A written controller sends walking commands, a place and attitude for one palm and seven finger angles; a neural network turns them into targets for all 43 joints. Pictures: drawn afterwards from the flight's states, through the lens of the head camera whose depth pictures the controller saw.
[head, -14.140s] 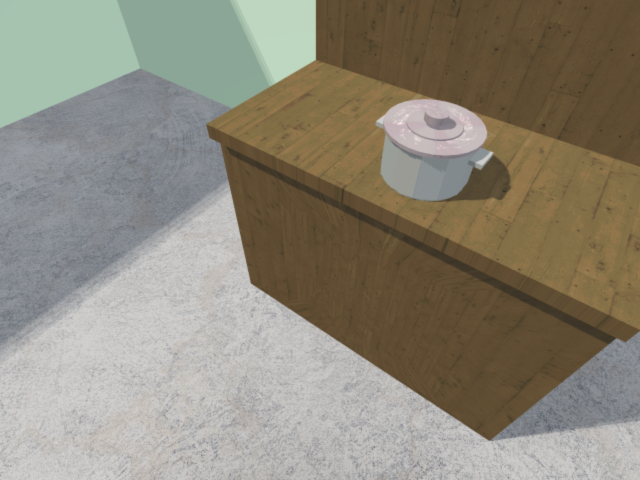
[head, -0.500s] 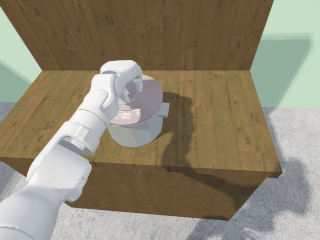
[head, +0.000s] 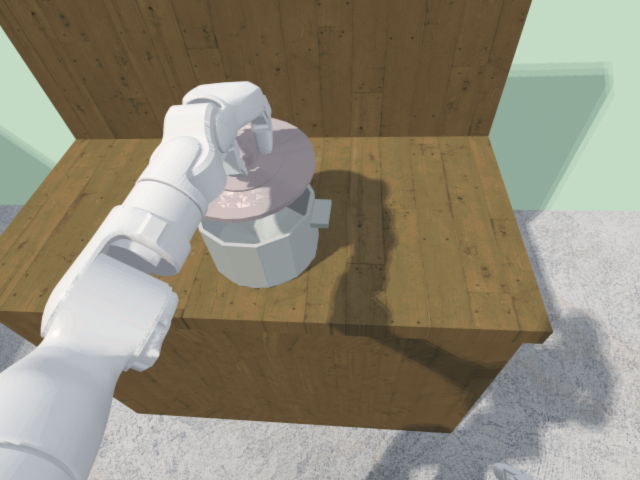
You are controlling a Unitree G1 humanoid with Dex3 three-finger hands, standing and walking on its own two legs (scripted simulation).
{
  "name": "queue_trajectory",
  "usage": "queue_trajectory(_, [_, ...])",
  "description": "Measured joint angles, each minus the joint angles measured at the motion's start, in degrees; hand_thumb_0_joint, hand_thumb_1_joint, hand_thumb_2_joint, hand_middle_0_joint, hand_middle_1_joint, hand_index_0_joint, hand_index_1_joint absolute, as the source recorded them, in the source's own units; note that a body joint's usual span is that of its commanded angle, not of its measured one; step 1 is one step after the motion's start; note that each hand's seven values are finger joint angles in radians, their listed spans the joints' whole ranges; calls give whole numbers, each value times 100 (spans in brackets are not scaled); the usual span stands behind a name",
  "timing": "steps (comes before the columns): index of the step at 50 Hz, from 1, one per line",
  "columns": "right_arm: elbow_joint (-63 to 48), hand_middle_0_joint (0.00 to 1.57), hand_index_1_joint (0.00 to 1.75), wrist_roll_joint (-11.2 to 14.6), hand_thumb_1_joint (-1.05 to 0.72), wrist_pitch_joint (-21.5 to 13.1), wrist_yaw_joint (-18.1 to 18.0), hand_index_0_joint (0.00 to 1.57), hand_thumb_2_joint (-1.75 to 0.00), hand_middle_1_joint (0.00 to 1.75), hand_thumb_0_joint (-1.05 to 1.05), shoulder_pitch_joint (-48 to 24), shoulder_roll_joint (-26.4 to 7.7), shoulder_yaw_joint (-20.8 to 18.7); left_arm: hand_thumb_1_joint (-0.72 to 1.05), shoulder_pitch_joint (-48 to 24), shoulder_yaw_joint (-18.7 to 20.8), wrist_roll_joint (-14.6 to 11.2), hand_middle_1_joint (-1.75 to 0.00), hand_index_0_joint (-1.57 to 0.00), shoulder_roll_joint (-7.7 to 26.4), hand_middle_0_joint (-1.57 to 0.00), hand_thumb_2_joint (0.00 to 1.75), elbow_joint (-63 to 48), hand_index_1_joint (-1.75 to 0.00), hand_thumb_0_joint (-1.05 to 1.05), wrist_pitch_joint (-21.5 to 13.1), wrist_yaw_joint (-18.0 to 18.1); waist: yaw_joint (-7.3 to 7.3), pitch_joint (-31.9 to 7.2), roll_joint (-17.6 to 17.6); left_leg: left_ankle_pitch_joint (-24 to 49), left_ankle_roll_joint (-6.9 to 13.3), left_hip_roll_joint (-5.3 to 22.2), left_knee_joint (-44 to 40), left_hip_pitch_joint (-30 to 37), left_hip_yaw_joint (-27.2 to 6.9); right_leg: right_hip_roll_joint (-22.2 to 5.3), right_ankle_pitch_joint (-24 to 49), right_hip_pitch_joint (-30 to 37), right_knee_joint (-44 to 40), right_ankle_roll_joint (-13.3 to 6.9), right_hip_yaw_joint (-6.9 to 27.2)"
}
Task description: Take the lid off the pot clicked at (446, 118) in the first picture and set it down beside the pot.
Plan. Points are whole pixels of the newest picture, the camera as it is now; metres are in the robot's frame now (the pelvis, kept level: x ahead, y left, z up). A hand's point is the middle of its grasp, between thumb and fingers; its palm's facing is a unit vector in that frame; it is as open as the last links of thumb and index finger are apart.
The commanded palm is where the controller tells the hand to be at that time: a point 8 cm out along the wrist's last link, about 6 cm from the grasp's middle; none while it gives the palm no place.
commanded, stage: lift the lid straight up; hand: left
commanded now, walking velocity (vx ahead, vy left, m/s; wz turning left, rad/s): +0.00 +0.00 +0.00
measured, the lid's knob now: (240, 152) +0.50 +0.09 +0.15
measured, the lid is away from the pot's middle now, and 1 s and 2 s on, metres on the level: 0.00 0.01 0.11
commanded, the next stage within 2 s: move the lid sideways beside the pot in 1.04 s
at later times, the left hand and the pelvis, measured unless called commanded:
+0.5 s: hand (224, 118) +0.48 +0.09 +0.22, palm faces -0.24 +0.00 -0.97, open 7.2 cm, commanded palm +0.46 +0.09 +0.29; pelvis +0.01 +0.01 +0.00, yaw +0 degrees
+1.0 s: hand (213, 91) +0.48 +0.09 +0.26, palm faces -0.19 +0.00 -0.98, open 7.1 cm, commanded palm +0.46 +0.09 +0.31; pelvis +0.00 +0.01 +0.00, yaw +1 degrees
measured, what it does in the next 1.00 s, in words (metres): stands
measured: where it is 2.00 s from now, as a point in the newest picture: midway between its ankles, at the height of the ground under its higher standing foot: outside the picture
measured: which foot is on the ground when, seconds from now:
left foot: down 0.00-1.00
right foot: down 0.00-1.00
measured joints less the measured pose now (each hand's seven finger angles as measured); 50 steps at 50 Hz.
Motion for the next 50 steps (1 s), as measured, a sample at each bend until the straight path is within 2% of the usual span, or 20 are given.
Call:
queue_trajectory(11, [80,20,30,-8,-91,-64,60,20,-90,30,1,171,-57,-48,22,-141,25,25,-94,-76,82,-67,71,-109,-99,3,32,-166,-5,-29,26,2,17,-9,-74,71,5,-1,8,69,-75,21,13])
queue_trajectory(36, [-81,20,30,-13,-91,-81,123,20,-90,30,1,-224,22,44,22,-709,-138,66,-94,-77,22,-67,72,-249,-99,3,259,-503,161,-95,20,36,44,-70,-122,105,-83,-63,6,134,-118,54,-62])
queue_trajectory(50, [-49,20,30,4,-91,-13,106,20,-90,30,1,-144,1,80,22,-940,-94,101,-94,-77,107,-67,72,-158,-99,4,337,-556,125,-79,9,61,51,-70,-132,83,-48,-59,42,97,-121,55,-23])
